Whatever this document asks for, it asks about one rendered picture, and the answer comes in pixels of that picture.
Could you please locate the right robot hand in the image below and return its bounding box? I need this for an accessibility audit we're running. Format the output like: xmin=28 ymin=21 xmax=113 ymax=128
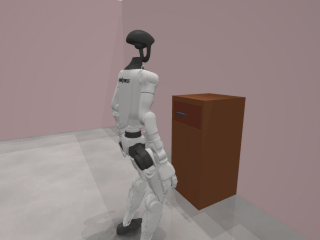
xmin=157 ymin=161 xmax=178 ymax=195

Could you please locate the drawer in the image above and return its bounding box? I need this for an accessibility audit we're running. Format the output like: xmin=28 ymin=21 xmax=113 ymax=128
xmin=173 ymin=100 xmax=202 ymax=130

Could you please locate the left robot forearm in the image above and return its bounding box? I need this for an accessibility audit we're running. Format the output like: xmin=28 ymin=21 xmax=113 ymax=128
xmin=112 ymin=109 xmax=126 ymax=137

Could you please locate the left robot hand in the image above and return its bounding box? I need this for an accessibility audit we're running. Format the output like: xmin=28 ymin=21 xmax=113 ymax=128
xmin=118 ymin=137 xmax=127 ymax=157

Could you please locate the right robot thigh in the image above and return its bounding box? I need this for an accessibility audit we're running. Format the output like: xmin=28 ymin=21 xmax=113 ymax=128
xmin=133 ymin=145 xmax=165 ymax=211

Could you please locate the left robot foot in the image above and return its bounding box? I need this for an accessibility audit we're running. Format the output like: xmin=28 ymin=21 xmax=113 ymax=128
xmin=116 ymin=218 xmax=142 ymax=235

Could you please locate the handle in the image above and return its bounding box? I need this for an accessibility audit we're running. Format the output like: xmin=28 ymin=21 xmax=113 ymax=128
xmin=176 ymin=112 xmax=190 ymax=118

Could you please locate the robot right upper arm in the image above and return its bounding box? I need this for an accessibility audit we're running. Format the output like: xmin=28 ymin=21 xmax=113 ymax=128
xmin=138 ymin=70 xmax=159 ymax=125

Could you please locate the cabinet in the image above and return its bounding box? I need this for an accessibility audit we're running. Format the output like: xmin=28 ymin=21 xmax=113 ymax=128
xmin=171 ymin=93 xmax=246 ymax=210

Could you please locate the robot left upper arm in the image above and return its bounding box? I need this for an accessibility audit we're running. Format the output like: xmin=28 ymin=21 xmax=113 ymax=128
xmin=111 ymin=70 xmax=123 ymax=113

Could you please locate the right robot forearm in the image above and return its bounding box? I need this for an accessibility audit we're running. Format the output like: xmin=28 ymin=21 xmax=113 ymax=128
xmin=143 ymin=112 xmax=168 ymax=165

